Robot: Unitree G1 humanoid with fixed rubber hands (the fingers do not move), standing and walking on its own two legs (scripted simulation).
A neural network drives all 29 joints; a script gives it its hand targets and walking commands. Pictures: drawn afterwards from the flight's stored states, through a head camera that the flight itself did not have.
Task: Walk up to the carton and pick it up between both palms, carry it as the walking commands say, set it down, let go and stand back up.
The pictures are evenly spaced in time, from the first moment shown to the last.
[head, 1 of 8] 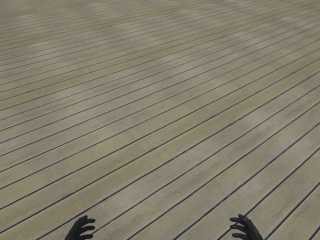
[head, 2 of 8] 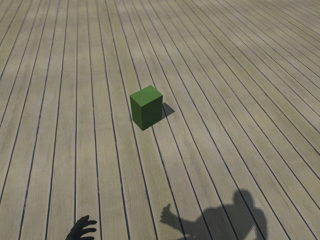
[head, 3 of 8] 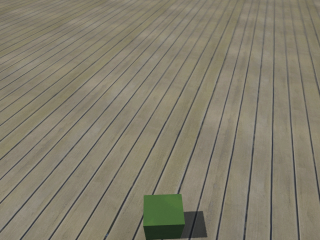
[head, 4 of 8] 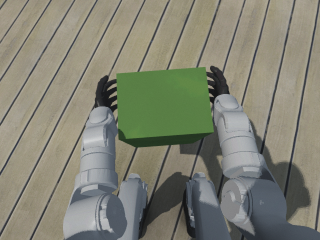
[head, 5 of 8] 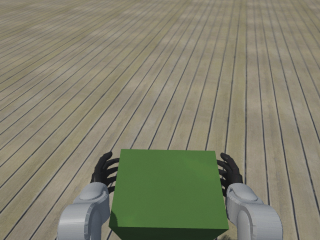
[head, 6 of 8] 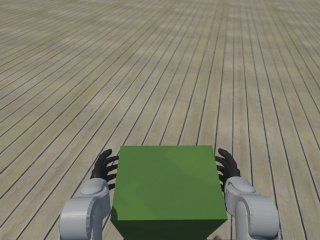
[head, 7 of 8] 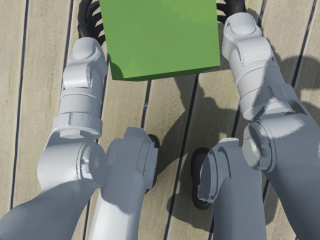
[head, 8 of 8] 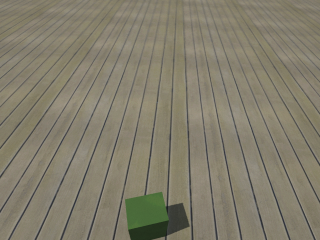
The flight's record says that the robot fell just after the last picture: no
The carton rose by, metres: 0.65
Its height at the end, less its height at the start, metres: +0.00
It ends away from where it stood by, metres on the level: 2.02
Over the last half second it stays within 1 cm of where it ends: yes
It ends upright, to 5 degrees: yes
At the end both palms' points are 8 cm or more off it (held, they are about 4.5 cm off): yes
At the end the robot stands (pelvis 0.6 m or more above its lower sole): yes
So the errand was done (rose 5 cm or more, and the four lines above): yes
